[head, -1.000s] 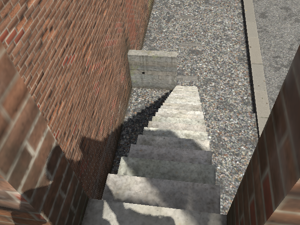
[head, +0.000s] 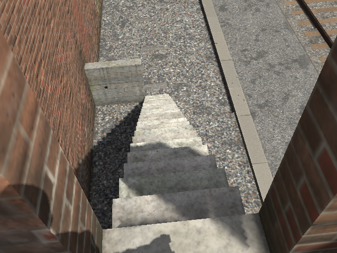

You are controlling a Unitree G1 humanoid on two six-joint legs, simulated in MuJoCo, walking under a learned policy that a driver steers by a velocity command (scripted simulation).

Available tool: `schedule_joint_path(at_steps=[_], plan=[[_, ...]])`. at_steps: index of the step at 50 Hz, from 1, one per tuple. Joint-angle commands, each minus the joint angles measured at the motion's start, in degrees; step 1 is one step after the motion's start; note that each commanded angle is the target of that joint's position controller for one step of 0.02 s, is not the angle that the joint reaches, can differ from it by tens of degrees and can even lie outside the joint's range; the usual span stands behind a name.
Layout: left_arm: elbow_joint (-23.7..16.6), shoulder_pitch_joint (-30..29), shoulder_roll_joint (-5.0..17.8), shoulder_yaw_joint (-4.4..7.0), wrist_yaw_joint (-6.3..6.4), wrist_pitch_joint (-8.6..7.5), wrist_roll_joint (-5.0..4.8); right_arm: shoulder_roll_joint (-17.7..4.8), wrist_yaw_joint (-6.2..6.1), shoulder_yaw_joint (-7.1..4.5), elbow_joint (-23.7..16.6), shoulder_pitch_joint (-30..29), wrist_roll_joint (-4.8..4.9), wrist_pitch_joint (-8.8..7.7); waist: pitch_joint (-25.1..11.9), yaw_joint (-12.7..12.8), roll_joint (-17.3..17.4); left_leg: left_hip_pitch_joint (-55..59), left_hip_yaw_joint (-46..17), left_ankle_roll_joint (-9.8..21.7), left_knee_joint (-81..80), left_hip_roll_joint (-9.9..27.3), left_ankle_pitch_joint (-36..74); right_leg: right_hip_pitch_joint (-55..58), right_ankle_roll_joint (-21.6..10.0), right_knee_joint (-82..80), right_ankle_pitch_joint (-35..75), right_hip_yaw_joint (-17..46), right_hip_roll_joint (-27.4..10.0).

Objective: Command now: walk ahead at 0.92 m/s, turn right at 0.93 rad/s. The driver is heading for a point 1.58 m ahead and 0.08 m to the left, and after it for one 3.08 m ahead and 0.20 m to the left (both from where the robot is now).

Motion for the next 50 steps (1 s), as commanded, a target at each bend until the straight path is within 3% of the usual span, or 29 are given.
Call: schedule_joint_path(at_steps=[1,2,3,4,5,6,7,9,11,12,14,15,16,19,21,24,25,29,30,31,32,33,34,35,37,42,44,46,50], plan=[[-4.64,8.44,7.12,3.52,-0.33,1.25,-2.66,-11.38,0.68,-2.09,-3.53,-3.27,0.48,0.91,-11.63,5.86,8.17,-10.25,-8.29,7.90,2.14,14.62,-18.22,16.74,-5.29,5.61,-13.39,-5.31,3.89],[-2.52,9.73,5.75,3.85,-0.72,0.61,-3.72,-6.78,0.49,-0.76,-4.76,-10.62,-0.02,0.79,-0.95,8.89,4.46,-22.61,-7.08,6.74,6.75,13.83,-33.13,17.30,-6.47,5.95,-16.13,-3.92,4.40],[1.11,18.24,10.87,5.15,0.44,-0.67,-4.99,-0.72,0.63,1.65,-7.35,-14.71,-0.49,0.23,4.13,12.02,-9.48,-37.59,0.55,5.03,29.85,4.76,-31.24,23.77,-10.94,-13.30,-37.00,13.04,-0.88],[1.78,24.87,15.27,5.35,0.49,-3.12,-3.11,1.01,0.85,2.17,-12.50,-15.92,-1.90,-2.06,-0.26,10.67,-21.99,-61.49,-8.11,3.10,60.30,-8.27,-21.99,40.91,-20.54,-31.05,-50.85,55.77,-11.87],[-0.18,21.15,14.68,5.00,1.24,-5.17,0.35,-8.39,1.21,-0.23,-10.82,-12.42,-3.31,-4.99,-7.30,10.91,-10.22,-66.52,-21.13,5.17,61.71,-2.88,-12.48,46.44,-20.24,-34.57,-43.94,61.86,-15.88],[-0.95,19.29,15.68,5.52,4.14,-4.95,6.13,-4.03,1.36,1.98,-11.90,-15.43,-13.22,-5.87,-0.04,10.58,-3.56,-59.63,-25.40,1.56,55.17,2.00,-8.40,32.45,-19.09,-34.14,-36.26,56.97,-15.97],[0.03,13.16,1.72,0.53,0.80,-10.86,9.07,2.51,0.43,2.53,-5.97,-3.98,-9.50,-11.73,2.45,2.40,-5.70,-50.28,-33.22,1.35,61.70,0.21,-1.84,15.47,-14.99,-23.58,-21.96,50.16,-11.09],[-1.70,8.05,6.99,1.00,-2.15,-12.99,7.69,-8.26,-3.07,0.65,-5.88,-1.68,-3.58,-10.14,-5.10,-1.51,4.73,-44.81,-28.46,-3.88,68.83,-0.99,-0.12,9.28,-13.78,-16.53,42.58,33.43,-12.69],[-3.89,5.65,9.27,1.22,-1.28,-14.52,5.66,-10.67,-2.22,1.08,-5.13,0.80,-5.37,-6.59,-10.16,-1.51,2.83,-41.01,-29.04,-6.08,63.66,-0.39,0.60,8.81,-10.15,-17.29,51.25,25.23,-9.83],[-4.02,3.84,13.87,4.19,0.53,-8.17,0.68,-8.34,-0.95,0.35,-8.49,-5.14,0.78,-2.87,-8.52,1.83,10.14,-42.23,-20.60,-2.91,51.96,-0.83,5.51,16.93,-6.55,-17.20,45.25,22.62,-3.36],[-3.89,7.68,13.73,3.65,2.69,-3.82,0.92,-3.65,0.19,1.68,-9.37,-7.25,-1.61,-0.36,-7.73,3.12,3.21,-35.37,-18.29,-2.61,39.87,-2.54,11.75,16.55,-3.34,-17.77,53.99,19.67,-0.27],[-2.64,9.59,6.43,0.00,0.42,-8.72,7.80,0.02,3.18,3.33,-3.69,6.61,-9.94,-2.20,-12.40,-3.03,-8.37,-31.17,-24.60,-5.03,41.73,1.69,12.42,12.23,-9.83,-18.56,48.79,21.32,-6.48],[-3.48,7.32,4.94,0.56,-0.83,-10.36,8.11,-3.35,3.88,1.89,-1.62,8.06,-10.32,-2.73,-8.35,-2.29,-2.37,-32.90,-25.57,-6.01,40.92,3.83,13.46,14.26,-10.99,-19.66,46.55,20.48,-7.29],[-4.20,2.41,3.76,-1.31,-1.57,-12.12,4.19,-0.92,6.34,2.77,1.75,5.51,-8.02,-4.65,-5.92,-3.01,1.33,-25.63,-22.80,-7.39,21.30,6.52,22.00,11.92,-1.07,-16.68,33.24,14.17,-2.40],[-3.06,4.18,9.49,0.06,-1.74,-10.74,4.09,-0.56,7.75,3.22,3.50,4.83,-5.92,-6.44,-3.17,-1.26,-2.66,-16.68,-17.53,-6.71,15.43,3.16,25.94,8.89,2.47,-15.42,32.99,12.80,-1.84],[-1.92,14.39,17.76,5.35,0.23,-9.06,4.42,-5.80,4.01,2.99,-1.16,-2.70,-6.51,-10.01,-5.52,7.08,-1.63,-27.88,-16.28,-0.32,12.21,1.22,31.65,27.65,-7.91,-9.56,40.62,16.50,-7.06],[-2.29,17.16,15.66,5.45,2.03,-9.04,4.02,-6.38,2.93,3.27,-1.60,-4.24,-6.28,-10.79,-6.33,9.47,-0.42,-29.32,-18.49,2.79,11.45,2.58,37.01,29.93,-8.40,-7.91,35.89,15.48,-6.35],[-7.75,1.24,14.95,4.77,4.71,-8.64,5.86,-4.86,3.80,2.62,1.06,4.31,-6.73,-10.56,-2.96,2.20,-6.41,-21.50,-13.33,3.16,15.16,-2.08,15.73,19.29,-11.55,-14.57,29.79,14.83,-12.14],[-4.06,2.76,4.98,3.03,7.43,-4.37,-2.29,-7.73,6.75,-0.75,0.87,9.34,-1.55,-5.85,-4.03,0.43,-13.52,-18.51,-17.92,5.54,14.98,0.89,35.43,19.49,0.07,1.94,38.27,0.26,1.47],[-5.54,0.29,7.99,3.39,8.75,-3.33,-4.10,-11.76,7.38,-1.64,1.85,17.43,-1.70,-3.75,-10.12,-5.03,-3.89,-6.79,-27.94,11.63,10.91,3.76,57.04,10.70,5.69,16.11,26.82,-1.15,7.00],[-7.17,-3.82,8.38,3.63,8.84,-3.37,-3.55,-15.35,7.70,-2.38,2.78,21.36,-4.68,-2.72,-12.22,-9.48,16.01,6.65,-43.71,18.56,0.29,10.45,76.88,-5.96,6.86,29.76,-23.09,4.17,14.38],[-6.48,-0.92,9.40,3.34,9.62,-3.14,-0.98,-13.63,7.52,-1.40,1.10,20.39,-4.17,-2.48,-12.27,-7.11,9.51,10.23,-42.27,17.81,3.59,11.60,85.25,-10.43,7.12,34.71,-26.30,12.63,10.49],[-11.76,2.71,9.45,1.35,6.05,-4.92,8.42,-11.82,5.47,-0.29,-1.71,15.85,-8.80,-8.73,-16.43,-1.39,17.15,1.19,-49.39,20.21,-6.85,15.47,37.35,-6.02,7.89,31.10,-22.88,20.60,5.38],[-6.53,-0.25,13.31,4.16,8.33,-0.52,2.22,-10.74,6.06,-1.26,-3.09,7.94,-4.46,-3.90,-7.49,0.18,-4.49,-4.82,-46.13,13.73,-1.41,9.60,30.01,-4.81,5.34,21.15,-15.45,16.07,6.31],[-6.48,0.96,10.18,3.39,6.49,0.77,2.28,-10.08,5.68,-1.53,-5.21,6.44,-3.08,-0.74,-3.98,2.23,5.96,-16.27,-47.61,12.79,-11.88,5.28,-8.44,2.51,4.43,8.49,-13.14,13.85,8.27],[-6.77,-0.38,8.08,3.23,4.94,-0.68,1.48,-6.30,2.05,-0.46,-7.77,5.75,-1.10,-3.56,-5.76,4.70,17.50,-17.88,-47.37,10.16,-9.85,2.22,-11.13,13.02,2.79,-5.82,-10.17,12.02,9.79],[-3.49,6.10,8.32,3.36,4.58,-2.87,1.08,-5.31,1.55,-0.75,-13.31,-4.75,-1.54,-2.22,-5.45,10.94,9.37,-32.80,-40.63,5.94,1.21,-5.33,-14.46,30.68,4.48,-16.87,2.62,9.18,8.40],[-5.40,1.43,15.79,3.66,3.66,-3.50,0.17,0.68,2.63,1.38,-18.73,-3.17,-0.73,-1.28,-2.08,3.15,-13.43,-47.19,-27.82,2.89,31.99,-8.54,-5.03,27.18,-1.12,-32.84,-26.30,39.40,-15.04],[-6.04,-2.14,10.67,2.29,4.74,-3.74,1.68,-5.27,3.11,-0.30,-16.07,0.28,-2.11,-1.75,2.99,1.80,-4.52,-50.21,-21.43,0.05,47.55,-0.56,7.20,20.89,-4.94,-32.80,-25.28,27.83,-10.24]])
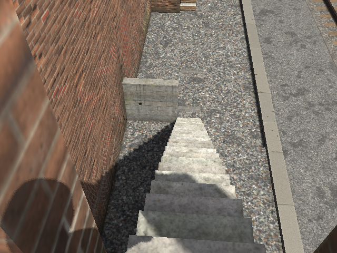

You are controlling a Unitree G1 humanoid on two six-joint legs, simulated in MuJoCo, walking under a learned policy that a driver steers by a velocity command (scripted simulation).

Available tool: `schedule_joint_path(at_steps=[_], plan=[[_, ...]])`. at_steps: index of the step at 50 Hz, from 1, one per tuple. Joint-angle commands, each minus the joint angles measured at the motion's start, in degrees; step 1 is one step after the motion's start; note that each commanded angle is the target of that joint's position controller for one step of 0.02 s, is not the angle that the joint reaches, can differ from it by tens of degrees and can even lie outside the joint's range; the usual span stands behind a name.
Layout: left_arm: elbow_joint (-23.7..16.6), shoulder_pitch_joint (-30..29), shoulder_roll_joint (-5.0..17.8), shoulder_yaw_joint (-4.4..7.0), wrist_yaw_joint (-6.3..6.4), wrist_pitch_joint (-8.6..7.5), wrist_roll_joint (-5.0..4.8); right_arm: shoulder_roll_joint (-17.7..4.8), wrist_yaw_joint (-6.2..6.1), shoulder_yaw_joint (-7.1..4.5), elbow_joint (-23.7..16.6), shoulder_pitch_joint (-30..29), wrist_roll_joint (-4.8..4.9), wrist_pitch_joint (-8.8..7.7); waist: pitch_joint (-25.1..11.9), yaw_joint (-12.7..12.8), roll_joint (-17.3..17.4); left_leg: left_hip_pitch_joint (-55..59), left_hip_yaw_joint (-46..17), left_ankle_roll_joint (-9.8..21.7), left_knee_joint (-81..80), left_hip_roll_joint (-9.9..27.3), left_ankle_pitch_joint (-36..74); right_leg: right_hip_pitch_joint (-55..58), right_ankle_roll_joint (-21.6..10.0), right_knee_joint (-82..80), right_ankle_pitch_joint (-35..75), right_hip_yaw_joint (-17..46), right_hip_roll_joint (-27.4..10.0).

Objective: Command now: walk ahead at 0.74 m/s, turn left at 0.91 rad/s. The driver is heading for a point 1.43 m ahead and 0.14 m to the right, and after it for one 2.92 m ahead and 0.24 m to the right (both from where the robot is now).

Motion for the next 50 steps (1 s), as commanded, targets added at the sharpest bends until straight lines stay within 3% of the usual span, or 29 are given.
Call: schedule_joint_path(at_steps=[1,2,4,8,9,10,11,12,13,14,15,17,21,22,24,25,26,28,29,30,33,36,40,43,44,45,47,48,50], plan=[[-3.58,-0.91,12.00,3.94,2.69,-0.99,0.59,-5.65,0.39,-1.29,-7.08,-3.65,-0.71,-0.62,4.20,1.14,-4.34,-18.70,2.15,-2.36,12.71,5.09,4.59,8.17,-6.14,-20.23,-19.65,18.79,-17.38],[-3.54,1.11,8.94,2.42,4.19,-2.35,6.91,-3.19,-0.01,-0.87,-7.27,-3.74,-5.95,-0.19,9.14,0.87,-6.19,-14.88,0.00,-2.26,19.10,3.11,4.85,-2.54,-7.35,-21.12,-21.27,16.75,-17.79],[-5.28,-4.61,-0.67,1.01,1.15,2.29,5.96,-6.20,-4.32,-3.85,3.81,9.86,-6.59,2.03,11.57,-2.47,-12.74,8.41,6.93,-0.91,-2.73,2.94,-8.45,-13.05,-8.19,-11.22,2.31,-7.53,-8.37],[-4.47,5.58,3.36,2.72,1.09,3.23,5.80,-2.81,-5.02,-3.70,7.96,13.34,-5.66,1.55,-0.45,-1.05,-3.84,31.44,10.50,-3.51,-27.13,-1.63,6.21,-10.41,-6.95,8.26,-3.08,-8.70,-6.38],[-5.00,5.51,5.10,3.18,0.37,2.71,5.94,-4.69,-5.73,-4.42,9.11,18.78,-6.54,1.07,-0.71,-5.24,3.74,40.66,-0.38,-4.55,-33.39,4.18,5.27,-20.60,-4.43,22.62,-19.21,-7.03,-5.79],[-8.52,5.31,-0.51,1.76,-0.69,2.33,5.44,-11.51,-7.33,-5.32,8.64,25.18,-7.36,0.97,-3.17,-1.34,11.66,41.75,-30.61,-2.93,-34.65,25.56,24.16,-26.21,0.33,39.33,-19.87,-2.51,-6.15],[-7.09,7.19,2.19,2.96,-1.70,2.93,4.97,-15.49,-7.40,-6.79,8.95,24.99,-4.95,1.86,-12.36,-3.26,6.91,34.12,-45.82,7.68,-43.71,33.30,23.95,-22.85,2.09,43.57,-11.98,3.47,-5.75],[-5.93,-1.59,-1.74,0.25,-3.30,7.94,3.41,2.06,0.45,3.50,7.99,20.81,-6.75,-7.80,-9.25,-5.08,22.51,29.15,-46.22,20.83,-43.32,34.86,4.09,-42.86,10.48,55.99,-8.82,20.80,-3.00],[-3.24,-5.12,1.99,0.87,-2.81,8.79,3.90,4.03,0.99,4.05,12.90,23.66,-4.51,-10.82,-8.13,-6.97,9.93,29.86,-35.22,17.84,-40.79,28.03,0.22,-44.62,12.76,63.57,-7.31,15.91,-4.87],[-5.92,-2.08,9.30,5.26,-0.28,5.13,5.99,-11.13,-5.37,-4.71,11.31,18.89,-5.06,-3.70,-7.79,-3.99,-2.15,27.63,-34.99,10.78,-42.40,28.40,12.32,-29.12,5.56,59.91,-7.48,10.10,-1.89],[0.04,8.70,4.50,3.73,2.18,1.55,0.93,-10.45,-3.54,-2.85,2.19,-4.32,-4.18,-0.36,-9.85,3.53,13.29,17.69,-2.66,11.70,-35.83,13.09,19.65,-15.39,4.09,43.02,-12.99,7.18,-0.36],[-0.07,3.92,0.48,1.99,0.68,0.24,1.81,-3.17,-5.79,0.34,6.88,-0.25,-6.09,0.08,-5.29,1.71,12.00,14.69,4.38,7.75,-37.49,7.98,22.66,-8.25,2.88,26.71,-9.81,-1.63,-1.06],[-1.16,2.51,0.79,2.29,1.75,1.41,2.31,-4.70,-4.33,-1.04,7.58,6.07,-5.52,-0.12,-4.45,-2.01,9.00,18.16,0.49,8.56,-34.82,12.00,10.49,-6.34,0.59,16.60,-6.02,-3.65,-3.31],[2.49,12.60,-1.49,-0.27,-0.85,1.12,1.44,-5.49,-4.01,-0.38,6.20,-5.23,-8.99,-3.90,4.19,5.53,-10.89,-2.95,-8.96,10.38,-37.38,21.74,-4.60,3.02,3.40,13.37,15.33,3.37,-8.57],[6.14,24.44,7.16,4.84,-0.44,-1.92,3.42,-1.27,-4.87,0.65,6.34,-7.44,-7.01,-9.36,-2.31,8.97,-3.35,-9.43,-0.82,4.87,-22.05,13.57,-19.01,18.33,0.92,9.34,7.00,2.14,-2.17],[3.54,21.78,17.04,5.95,0.27,-4.67,4.84,6.79,-4.79,1.96,2.90,-0.62,-5.66,-10.18,-3.19,1.89,-20.55,-13.02,6.46,-1.00,0.59,1.84,-17.60,14.81,-16.82,-6.01,29.99,30.27,-17.57],[-0.21,18.11,15.58,4.93,-0.24,-7.28,5.29,2.95,-4.09,1.40,1.06,0.56,-4.41,-9.60,-1.85,2.22,-21.15,-12.90,-6.50,-3.15,11.36,-3.24,-20.16,5.79,-24.29,-15.49,23.14,47.31,-24.75],[-3.04,4.03,6.86,2.54,-2.00,-7.86,2.80,-4.59,-5.41,-1.06,3.27,-3.72,-5.47,-7.76,2.51,-1.24,-12.46,-15.27,-6.08,-3.23,24.37,-0.97,-10.78,-3.40,-14.63,-14.98,-6.26,35.67,-16.10],[-2.68,-1.31,9.66,5.33,-2.67,-0.38,-0.69,-6.64,-4.96,-2.47,5.37,1.36,1.21,-3.99,2.80,-4.93,5.08,-10.94,-2.33,-2.37,13.30,3.66,-4.28,-2.39,-12.06,-8.90,10.28,30.69,-13.83],[-3.05,-0.24,10.85,5.92,-2.05,3.84,1.24,-4.66,-4.86,-1.55,6.01,3.93,2.49,-1.73,0.35,-3.33,-1.80,-4.69,-0.22,-3.63,10.85,2.98,-4.04,-3.75,-9.91,-8.62,19.31,26.85,-10.06],[-3.59,7.41,9.80,6.48,0.68,3.72,1.13,-1.77,-3.68,-0.35,2.31,-3.99,-1.10,-0.02,-5.82,0.74,-8.23,0.29,2.54,-3.65,-0.52,0.08,-0.07,-1.99,-11.21,-14.65,-21.17,28.19,-5.93],[-2.51,9.64,8.17,6.42,1.51,-0.89,-0.22,-5.04,-2.90,-1.09,0.95,-10.47,-2.75,-0.87,-1.48,1.46,-12.97,1.93,-1.65,-0.29,-19.13,-2.83,-3.26,4.49,-10.68,-17.99,-17.16,32.30,-6.41],[-6.42,3.63,6.87,5.69,1.38,-0.68,-0.19,-3.10,-0.23,-0.65,3.40,-8.72,-3.46,-4.01,-1.52,-1.50,-12.93,19.90,-0.55,1.15,-29.68,-4.86,-0.73,-2.51,-8.01,-13.31,-11.56,31.71,-3.25],[-9.69,2.02,5.22,4.54,1.65,2.26,-0.75,-5.88,0.13,-0.70,5.81,1.03,-3.59,-5.45,-1.85,-5.51,-1.04,41.01,-10.08,3.48,-39.24,7.32,-1.40,-20.93,-2.61,3.48,-20.69,25.17,2.29],[-12.93,2.60,5.24,4.35,1.50,2.79,-2.90,-10.70,1.25,-1.34,5.65,-1.16,-2.37,-4.68,0.93,-2.16,17.66,38.77,-27.16,5.09,-46.80,19.03,-21.04,-31.36,-1.20,19.00,-13.91,11.59,5.30],[-12.68,1.64,9.66,5.14,0.80,3.08,-3.01,-8.93,1.77,-1.10,4.62,-5.83,-1.97,-4.27,6.15,-0.50,15.20,30.55,-28.30,3.94,-49.10,19.55,-24.14,-34.04,0.42,25.19,-6.11,9.74,-0.71],[-10.32,4.06,10.93,5.64,0.77,2.61,-2.12,-7.77,0.62,-0.57,4.16,-6.57,-4.29,-3.86,5.91,-0.86,8.89,28.47,-19.30,4.25,-49.65,15.75,-18.80,-32.09,2.61,29.85,0.90,6.00,-3.63],[-9.34,2.40,7.38,5.07,1.59,2.21,4.07,-4.85,-1.70,1.23,3.56,-2.14,-7.81,-3.08,5.68,-2.36,4.34,24.53,-16.02,5.92,-49.31,15.64,-17.59,-29.10,3.20,34.96,-1.50,5.81,0.02],[-9.63,2.22,3.65,3.65,1.92,2.14,3.79,-6.04,-2.21,1.59,3.60,-0.36,-7.22,-3.39,5.65,-1.30,0.97,23.22,-11.06,6.56,-48.06,13.93,-10.81,-29.04,3.38,36.13,2.60,6.94,-0.95]])
Next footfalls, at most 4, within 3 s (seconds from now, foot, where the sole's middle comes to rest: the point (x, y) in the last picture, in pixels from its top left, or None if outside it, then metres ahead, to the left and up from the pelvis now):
0.18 left None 0.12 0.12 -0.77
0.46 right None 0.16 -0.14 -0.77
0.84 left None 0.17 0.02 -0.77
1.24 right None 0.25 -0.24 -0.77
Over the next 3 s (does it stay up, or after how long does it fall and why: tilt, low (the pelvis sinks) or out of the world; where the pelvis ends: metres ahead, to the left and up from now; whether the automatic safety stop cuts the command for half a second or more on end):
stays up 0.08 -0.02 -0.01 its command is cut before an obstacle after 1.1 s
